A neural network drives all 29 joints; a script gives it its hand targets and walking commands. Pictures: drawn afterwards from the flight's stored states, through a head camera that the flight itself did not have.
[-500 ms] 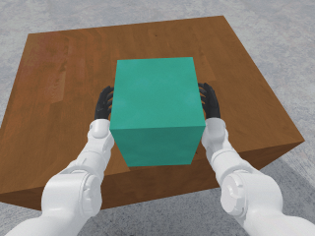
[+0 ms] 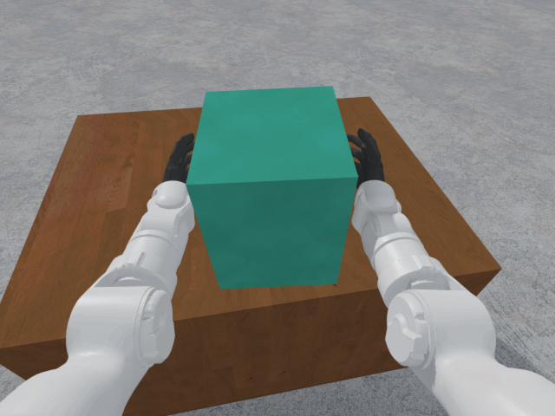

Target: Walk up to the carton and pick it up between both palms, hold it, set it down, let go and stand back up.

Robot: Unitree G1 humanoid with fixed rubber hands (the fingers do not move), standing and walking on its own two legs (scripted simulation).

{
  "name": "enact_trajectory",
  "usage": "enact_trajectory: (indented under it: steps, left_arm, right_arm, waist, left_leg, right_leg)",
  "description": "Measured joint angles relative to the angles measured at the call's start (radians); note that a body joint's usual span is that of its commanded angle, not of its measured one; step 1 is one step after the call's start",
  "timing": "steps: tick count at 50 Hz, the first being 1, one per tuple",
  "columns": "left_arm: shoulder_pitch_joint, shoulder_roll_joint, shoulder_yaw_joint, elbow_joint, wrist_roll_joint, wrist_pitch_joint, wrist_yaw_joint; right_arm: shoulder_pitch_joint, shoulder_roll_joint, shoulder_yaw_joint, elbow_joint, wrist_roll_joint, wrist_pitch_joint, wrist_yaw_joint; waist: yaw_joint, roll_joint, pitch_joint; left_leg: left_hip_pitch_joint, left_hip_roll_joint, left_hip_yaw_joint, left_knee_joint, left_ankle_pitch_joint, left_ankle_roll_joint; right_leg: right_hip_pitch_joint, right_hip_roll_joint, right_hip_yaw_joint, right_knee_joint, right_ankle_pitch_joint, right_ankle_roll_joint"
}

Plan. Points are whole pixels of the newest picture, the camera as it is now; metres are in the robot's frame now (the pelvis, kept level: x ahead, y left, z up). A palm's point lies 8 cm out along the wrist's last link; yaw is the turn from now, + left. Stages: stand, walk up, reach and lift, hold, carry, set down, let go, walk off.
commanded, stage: reach and lift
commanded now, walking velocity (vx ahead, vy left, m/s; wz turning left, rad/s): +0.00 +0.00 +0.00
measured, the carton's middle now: (273, 191) +0.44 -0.01 +0.10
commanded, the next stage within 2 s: hold in 1.92 s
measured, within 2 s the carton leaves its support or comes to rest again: neither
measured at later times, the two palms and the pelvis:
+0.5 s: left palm (168, 189) +0.42 +0.15 +0.12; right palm (358, 188) +0.41 -0.14 +0.13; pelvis +0.03 +0.01 +0.00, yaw +0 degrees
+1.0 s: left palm (147, 187) +0.38 +0.16 +0.17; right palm (360, 184) +0.38 -0.13 +0.16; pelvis +0.01 +0.01 +0.00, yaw +2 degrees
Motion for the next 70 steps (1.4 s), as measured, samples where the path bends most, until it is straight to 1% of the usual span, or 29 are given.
enact_trajectory:
  steps: [2, 6, 8, 10, 13, 18, 24, 26, 29, 32, 34, 39, 47, 52, 57, 62, 66, 70]
  left_arm:
    - [-0.011, -0.015, 0.042, -0.038, 0.043, 0.042, -0.007]
    - [-0.033, -0.045, 0.152, -0.09, 0.134, 0.085, -0.032]
    - [-0.032, -0.06, 0.192, -0.138, 0.184, 0.108, -0.049]
    - [-0.02, -0.076, 0.216, -0.197, 0.226, 0.139, -0.067]
    - [0.022, -0.099, 0.224, -0.291, 0.263, 0.185, -0.089]
    - [0.133, -0.129, 0.172, -0.437, 0.261, 0.231, -0.09]
    - [0.253, -0.133, 0.056, -0.573, 0.199, 0.277, -0.048]
    - [0.279, -0.128, 0.021, -0.624, 0.179, 0.303, -0.033]
    - [0.298, -0.12, -0.01, -0.695, 0.162, 0.346, -0.027]
    - [0.302, -0.116, -0.015, -0.747, 0.16, 0.389, -0.031]
    - [0.302, -0.118, -0.004, -0.773, 0.167, 0.417, -0.042]
    - [0.304, -0.126, 0.031, -0.823, 0.191, 0.472, -0.082]
    - [0.317, -0.134, 0.048, -0.871, 0.222, 0.529, -0.112]
    - [0.319, -0.134, 0.04, -0.893, 0.227, 0.555, -0.114]
    - [0.283, -0.134, 0.047, -0.863, 0.231, 0.568, -0.11]
    - [0.244, -0.127, 0.051, -0.836, 0.23, 0.569, -0.104]
    - [0.227, -0.127, 0.059, -0.826, 0.235, 0.572, -0.105]
    - [0.233, -0.13, 0.063, -0.841, 0.243, 0.577, -0.109]
  right_arm:
    - [-0.009, 0.001, -0.038, -0.02, -0.022, 0.027, 0.013]
    - [-0.021, 0.033, -0.184, -0.055, -0.157, 0.04, 0.045]
    - [-0.02, 0.051, -0.233, -0.084, -0.202, 0.043, 0.06]
    - [-0.013, 0.068, -0.26, -0.109, -0.226, 0.045, 0.069]
    - [0.014, 0.086, -0.261, -0.135, -0.229, 0.042, 0.084]
    - [0.092, 0.092, -0.187, -0.158, -0.169, 0.01, 0.087]
    - [0.191, 0.064, -0.019, -0.211, -0.043, -0.004, 0.07]
    - [0.215, 0.049, 0.048, -0.25, 0.01, 0.01, 0.054]
    - [0.235, 0.023, 0.132, -0.322, 0.085, 0.049, 0.031]
    - [0.235, 0.002, 0.189, -0.379, 0.137, 0.098, 0.008]
    - [0.228, -0.005, 0.209, -0.402, 0.157, 0.13, -0.003]
    - [0.217, -0.001, 0.223, -0.431, 0.17, 0.187, -0.017]
    - [0.232, 0.024, 0.208, -0.454, 0.156, 0.223, -0.019]
    - [0.243, 0.031, 0.198, -0.472, 0.154, 0.236, -0.017]
    - [0.22, 0.041, 0.151, -0.451, 0.122, 0.241, 0.004]
    - [0.187, 0.042, 0.12, -0.429, 0.099, 0.238, 0.014]
    - [0.167, 0.037, 0.117, -0.413, 0.096, 0.237, 0.016]
    - [0.164, 0.03, 0.135, -0.414, 0.112, 0.239, 0.011]
  waist:
    - [0.007, -0.007, 0.02]
    - [0.027, -0.032, 0.024]
    - [0.032, -0.042, 0.048]
    - [0.035, -0.05, 0.075]
    - [0.035, -0.059, 0.11]
    - [0.028, -0.068, 0.144]
    - [0.01, -0.069, 0.157]
    - [-0.001, -0.067, 0.16]
    - [-0.017, -0.061, 0.166]
    - [-0.027, -0.053, 0.171]
    - [-0.031, -0.049, 0.174]
    - [-0.034, -0.045, 0.177]
    - [-0.035, -0.055, 0.183]
    - [-0.033, -0.06, 0.186]
    - [-0.025, -0.063, 0.179]
    - [-0.018, -0.06, 0.172]
    - [-0.017, -0.059, 0.171]
    - [-0.021, -0.059, 0.177]
  left_leg:
    - [0.031, -0.003, 0.004, -0.015, 0.006, 0.002]
    - [0.064, -0.008, 0.023, -0.043, 0.014, 0.007]
    - [0.098, -0.009, 0.027, -0.055, 0.014, 0.008]
    - [0.135, -0.009, 0.029, -0.067, 0.012, 0.008]
    - [0.184, -0.009, 0.029, -0.076, 0.003, 0.007]
    - [0.23, -0.006, 0.021, -0.062, -0.025, 0.005]
    - [0.242, -0.002, 0.004, -0.032, -0.054, 0.002]
    - [0.239, -0.002, -0.004, -0.022, -0.06, 0.001]
    - [0.235, -0.003, -0.016, -0.009, -0.064, 0.001]
    - [0.238, -0.005, -0.023, -0.006, -0.063, 0.003]
    - [0.246, -0.008, -0.025, -0.009, -0.06, 0.004]
    - [0.273, -0.015, -0.028, -0.023, -0.05, 0.006]
    - [0.298, -0.02, -0.033, -0.029, -0.039, 0.009]
    - [0.29, -0.02, -0.031, -0.025, -0.032, 0.011]
    - [0.269, -0.021, -0.022, -0.03, -0.019, 0.013]
    - [0.256, -0.021, -0.015, -0.038, -0.01, 0.013]
    - [0.261, -0.019, -0.013, -0.044, -0.01, 0.012]
    - [0.276, -0.018, -0.018, -0.043, -0.017, 0.01]
  right_leg:
    - [0.027, -0.002, 0.005, -0.01, 0.005, 0.002]
    - [0.04, -0.006, 0.023, -0.01, 0.004, 0.006]
    - [0.073, -0.007, 0.026, -0.021, 0.004, 0.008]
    - [0.111, -0.007, 0.027, -0.035, 0.004, 0.01]
    - [0.167, -0.006, 0.026, -0.059, 0.003, 0.012]
    - [0.234, -0.003, 0.017, -0.085, -0.006, 0.014]
    - [0.27, 0.001, 0.0, -0.091, -0.021, 0.014]
    - [0.273, 0.002, -0.007, -0.089, -0.025, 0.013]
    - [0.277, 0.002, -0.016, -0.085, -0.029, 0.013]
    - [0.282, 0.0, -0.021, -0.08, -0.031, 0.014]
    - [0.288, -0.002, -0.021, -0.079, -0.031, 0.015]
    - [0.31, -0.007, -0.021, -0.08, -0.029, 0.017]
    - [0.335, -0.01, -0.021, -0.081, -0.021, 0.019]
    - [0.325, -0.01, -0.017, -0.075, -0.013, 0.018]
    - [0.29, -0.012, -0.007, -0.06, -0.008, 0.018]
    - [0.269, -0.011, 0.001, -0.057, -0.002, 0.017]
    - [0.273, -0.01, 0.003, -0.062, -0.002, 0.017]
    - [0.293, -0.008, -0.001, -0.07, -0.006, 0.016]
